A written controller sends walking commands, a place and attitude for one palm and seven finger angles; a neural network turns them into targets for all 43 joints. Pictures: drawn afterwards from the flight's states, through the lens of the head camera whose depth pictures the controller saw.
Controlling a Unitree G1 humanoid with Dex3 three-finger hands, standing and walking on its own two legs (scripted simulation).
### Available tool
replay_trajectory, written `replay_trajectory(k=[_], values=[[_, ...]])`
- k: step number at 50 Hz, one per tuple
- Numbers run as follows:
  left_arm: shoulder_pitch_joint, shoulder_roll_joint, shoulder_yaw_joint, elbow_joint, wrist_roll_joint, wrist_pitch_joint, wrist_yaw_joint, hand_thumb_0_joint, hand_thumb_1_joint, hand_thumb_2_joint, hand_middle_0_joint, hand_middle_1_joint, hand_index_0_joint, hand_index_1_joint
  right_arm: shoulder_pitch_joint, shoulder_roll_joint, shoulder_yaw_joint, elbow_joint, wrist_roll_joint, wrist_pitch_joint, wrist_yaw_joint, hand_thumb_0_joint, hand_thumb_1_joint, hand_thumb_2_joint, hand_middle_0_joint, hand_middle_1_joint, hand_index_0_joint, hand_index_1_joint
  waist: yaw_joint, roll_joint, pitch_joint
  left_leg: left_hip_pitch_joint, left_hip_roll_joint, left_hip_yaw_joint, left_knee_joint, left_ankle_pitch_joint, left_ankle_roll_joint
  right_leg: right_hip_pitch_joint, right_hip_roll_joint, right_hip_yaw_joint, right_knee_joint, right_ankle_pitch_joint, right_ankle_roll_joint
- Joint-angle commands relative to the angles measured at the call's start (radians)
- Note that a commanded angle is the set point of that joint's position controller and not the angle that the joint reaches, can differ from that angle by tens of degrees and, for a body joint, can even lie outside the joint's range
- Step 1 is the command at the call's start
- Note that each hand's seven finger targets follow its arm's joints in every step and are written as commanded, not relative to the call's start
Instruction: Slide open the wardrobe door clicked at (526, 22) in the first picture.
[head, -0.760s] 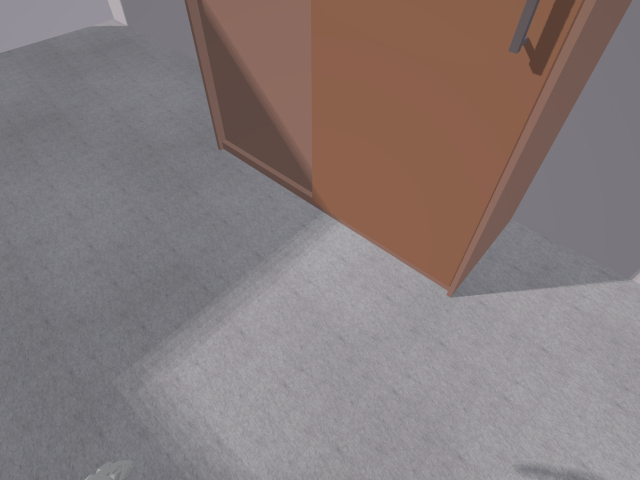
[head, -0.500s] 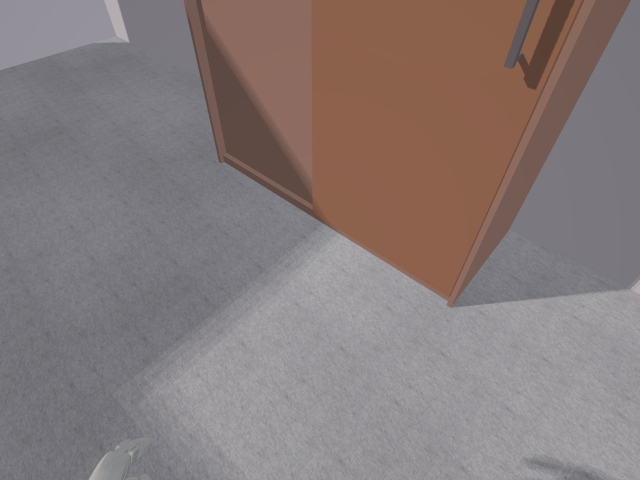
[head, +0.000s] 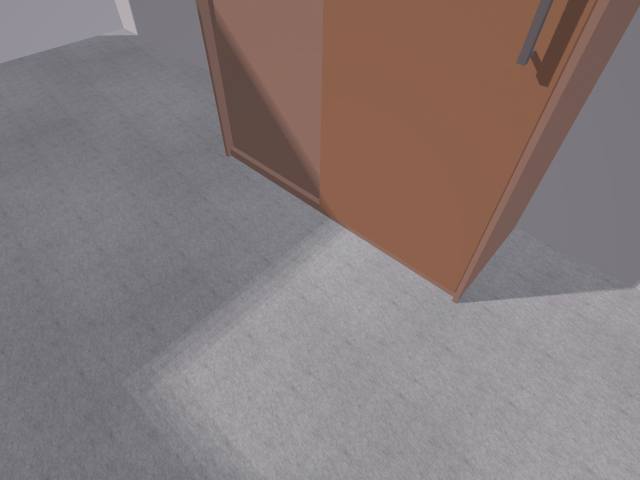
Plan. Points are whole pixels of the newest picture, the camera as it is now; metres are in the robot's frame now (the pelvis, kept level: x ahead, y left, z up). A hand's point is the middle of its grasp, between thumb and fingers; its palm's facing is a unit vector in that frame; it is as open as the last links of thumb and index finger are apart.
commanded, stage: stand and wait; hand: right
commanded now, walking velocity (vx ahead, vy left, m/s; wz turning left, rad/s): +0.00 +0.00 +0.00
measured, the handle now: out of the picture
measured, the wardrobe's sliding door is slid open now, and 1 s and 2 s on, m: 0.00 0.00 0.00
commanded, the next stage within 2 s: look at it before walking up in 0.10 s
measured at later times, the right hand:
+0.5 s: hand out of the picture +0.06 -0.24 -0.16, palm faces -0.03 +0.95 -0.33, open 7.4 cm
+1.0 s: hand out of the picture +0.04 -0.23 -0.18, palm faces -0.06 +0.96 -0.27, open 7.4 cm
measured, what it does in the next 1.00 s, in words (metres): stands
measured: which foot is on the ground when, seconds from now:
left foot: down 0.00-1.00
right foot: down 0.00-1.00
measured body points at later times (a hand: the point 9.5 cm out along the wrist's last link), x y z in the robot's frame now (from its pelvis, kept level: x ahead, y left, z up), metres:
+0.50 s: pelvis -0.01 +0.00 +0.00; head -0.01 +0.00 +0.45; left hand +0.06 +0.30 -0.13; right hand +0.07 -0.29 -0.13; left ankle -0.01 +0.12 -0.74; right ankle -0.01 -0.13 -0.74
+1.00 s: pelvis +0.01 +0.00 -0.01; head +0.00 -0.01 +0.44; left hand +0.05 +0.27 -0.15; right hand +0.04 -0.28 -0.15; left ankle -0.01 +0.12 -0.74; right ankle -0.01 -0.13 -0.74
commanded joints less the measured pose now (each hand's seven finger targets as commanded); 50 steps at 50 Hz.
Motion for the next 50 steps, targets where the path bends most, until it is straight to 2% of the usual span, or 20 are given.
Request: replay_trajectory(k=[1,15,23,39,41,42,44,46,47,48,49,50], values=[[-0.062,0.197,0.037,-0.067,0.001,-0.029,0.012,0.000,0.900,0.900,-0.200,-0.300,-0.200,-0.300,-0.056,-0.201,-0.042,-0.067,0.001,-0.025,-0.010,0.000,-0.900,-0.900,0.200,0.300,0.200,0.300,-0.001,0.005,-0.069,0.015,0.123,-0.100,-0.071,0.204,0.033,0.011,-0.106,0.082,-0.065,0.166,-0.038],[-0.055,0.193,0.037,-0.056,0.002,-0.028,0.007,0.000,0.900,0.900,-0.200,-0.300,-0.200,-0.300,-0.061,-0.200,-0.041,-0.064,-0.001,-0.025,-0.008,0.000,-0.900,-0.900,0.200,0.300,0.200,0.300,-0.001,0.005,-0.031,-0.024,0.119,-0.113,-0.109,0.084,0.029,-0.011,-0.102,0.091,-0.087,0.090,-0.035],[-0.049,0.194,0.037,-0.055,0.000,-0.032,0.008,0.000,0.900,0.900,-0.200,-0.300,-0.200,-0.300,-0.053,-0.197,-0.042,-0.064,-0.001,-0.027,-0.008,0.000,-0.900,-0.900,0.200,0.300,0.200,0.300,-0.001,-0.007,-0.057,-0.005,0.120,-0.106,-0.101,0.123,0.028,-0.004,-0.107,0.095,-0.082,0.124,-0.036],[-0.056,0.200,0.036,-0.051,-0.001,-0.033,0.009,0.000,0.900,0.900,-0.200,-0.300,-0.200,-0.300,-0.039,-0.195,-0.037,-0.049,-0.001,-0.025,-0.007,0.000,-0.900,-0.900,0.200,0.300,0.200,0.300,-0.003,-0.020,-0.047,-0.006,0.119,-0.095,-0.103,0.132,0.023,0.003,-0.110,0.104,-0.095,0.134,-0.039],[0.006,0.095,0.016,-0.030,0.007,-0.020,0.006,0.000,0.900,0.900,-0.200,-0.300,-0.200,-0.300,0.020,-0.093,-0.020,-0.026,-0.001,-0.005,-0.008,0.000,-0.900,-0.900,0.200,0.300,0.200,0.300,-0.001,-0.012,-0.058,-0.023,0.104,-0.098,-0.082,0.035,0.014,0.015,-0.110,0.071,-0.069,0.034,-0.023],[0.036,0.081,0.017,-0.028,0.009,-0.012,0.005,0.000,0.900,0.900,-0.200,-0.300,-0.200,-0.300,0.045,-0.079,-0.021,-0.028,-0.005,0.004,-0.006,0.000,-0.900,-0.900,0.200,0.300,0.200,0.300,-0.001,-0.002,-0.050,-0.055,0.090,-0.107,-0.069,-0.067,0.016,0.014,-0.114,0.064,-0.060,-0.065,-0.025],[0.053,0.102,0.032,-0.045,0.014,-0.004,0.005,0.000,0.900,0.900,-0.200,-0.300,-0.200,-0.300,0.060,-0.079,-0.032,-0.051,-0.011,0.017,0.008,0.000,-0.900,-0.900,0.200,0.300,0.200,0.300,0.000,-0.021,0.042,-0.151,0.057,-0.119,-0.043,-0.239,0.026,-0.050,-0.130,0.081,-0.084,-0.293,-0.042],[0.069,0.127,0.051,-0.072,0.014,-0.004,0.007,0.000,0.900,0.900,-0.200,-0.300,-0.200,-0.300,0.087,-0.071,-0.045,-0.083,-0.014,0.018,0.019,0.000,-0.900,-0.900,0.200,0.300,0.200,0.300,-0.002,-0.054,0.093,-0.233,0.022,-0.110,0.032,-0.281,0.033,-0.067,-0.170,0.121,-0.099,-0.401,-0.071],[0.090,0.140,0.060,-0.081,0.013,-0.008,0.007,0.000,0.900,0.900,-0.200,-0.300,-0.200,-0.300,0.098,-0.062,-0.050,-0.100,-0.014,0.015,0.024,0.000,-0.900,-0.900,0.200,0.300,0.200,0.300,0.003,-0.088,0.083,-0.273,-0.001,-0.089,0.106,-0.273,0.033,-0.038,-0.206,0.163,-0.110,-0.429,-0.096],[0.098,0.152,0.071,-0.088,0.011,-0.014,0.009,0.000,0.900,0.900,-0.200,-0.300,-0.200,-0.300,0.110,-0.037,-0.054,-0.112,-0.013,0.010,0.028,0.000,-0.900,-0.900,0.200,0.300,0.200,0.300,0.003,-0.140,0.084,-0.307,-0.028,-0.037,0.204,-0.222,0.026,-0.019,-0.260,0.202,-0.134,-0.433,-0.125],[0.109,0.158,0.079,-0.094,0.009,-0.022,0.010,0.000,0.900,0.900,-0.200,-0.300,-0.200,-0.300,0.104,-0.014,-0.057,-0.127,-0.013,0.005,0.032,0.000,-0.900,-0.900,0.200,0.300,0.200,0.300,0.007,-0.176,0.073,-0.325,-0.024,0.022,0.290,-0.189,0.016,0.005,-0.315,0.222,-0.145,-0.371,-0.156],[0.120,0.146,0.083,-0.099,0.010,-0.029,0.011,0.000,0.900,0.900,-0.200,-0.300,-0.200,-0.300,0.090,0.001,-0.062,-0.142,-0.013,0.001,0.036,0.000,-0.900,-0.900,0.200,0.300,0.200,0.300,0.012,-0.182,0.071,-0.342,0.004,0.037,0.321,-0.219,0.009,0.022,-0.342,0.208,-0.134,-0.276,-0.176]])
